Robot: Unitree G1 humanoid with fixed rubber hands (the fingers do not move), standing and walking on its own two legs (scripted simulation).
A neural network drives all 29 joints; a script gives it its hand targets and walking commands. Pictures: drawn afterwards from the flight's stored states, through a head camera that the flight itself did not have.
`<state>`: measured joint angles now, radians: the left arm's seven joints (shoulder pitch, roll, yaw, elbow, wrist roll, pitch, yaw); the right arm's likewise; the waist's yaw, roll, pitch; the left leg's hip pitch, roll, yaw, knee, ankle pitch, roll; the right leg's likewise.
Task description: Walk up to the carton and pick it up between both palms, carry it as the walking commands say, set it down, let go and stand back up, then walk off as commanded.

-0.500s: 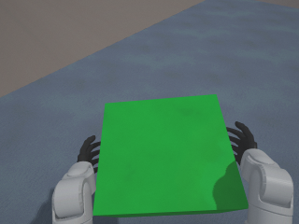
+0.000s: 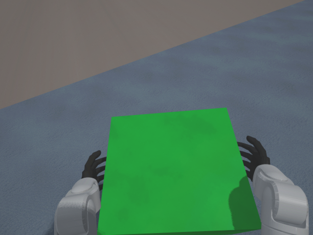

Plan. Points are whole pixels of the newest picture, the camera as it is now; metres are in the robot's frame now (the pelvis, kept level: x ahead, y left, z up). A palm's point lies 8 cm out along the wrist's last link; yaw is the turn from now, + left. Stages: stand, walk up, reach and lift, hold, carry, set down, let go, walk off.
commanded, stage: carry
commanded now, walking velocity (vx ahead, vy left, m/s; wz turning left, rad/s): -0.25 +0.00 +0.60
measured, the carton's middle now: (173, 177) +0.28 -0.01 +0.00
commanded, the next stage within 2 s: none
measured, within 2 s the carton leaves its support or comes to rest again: neither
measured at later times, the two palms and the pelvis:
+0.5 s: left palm out of the picture -0.03 +0.33 +0.07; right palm out of the picture +0.09 -0.02 +0.09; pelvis -0.21 +0.08 -0.01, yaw +16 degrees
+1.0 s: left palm out of the picture -0.36 +0.40 +0.05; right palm out of the picture -0.12 +0.10 +0.06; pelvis -0.44 +0.10 -0.01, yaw +35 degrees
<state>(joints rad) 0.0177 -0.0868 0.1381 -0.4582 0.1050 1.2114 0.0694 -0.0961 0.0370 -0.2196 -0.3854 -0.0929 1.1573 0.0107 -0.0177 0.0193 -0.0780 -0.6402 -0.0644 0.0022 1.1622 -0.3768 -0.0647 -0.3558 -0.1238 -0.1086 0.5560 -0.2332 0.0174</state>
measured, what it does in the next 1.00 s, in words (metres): walks backwards, turning left: left foot, then right foot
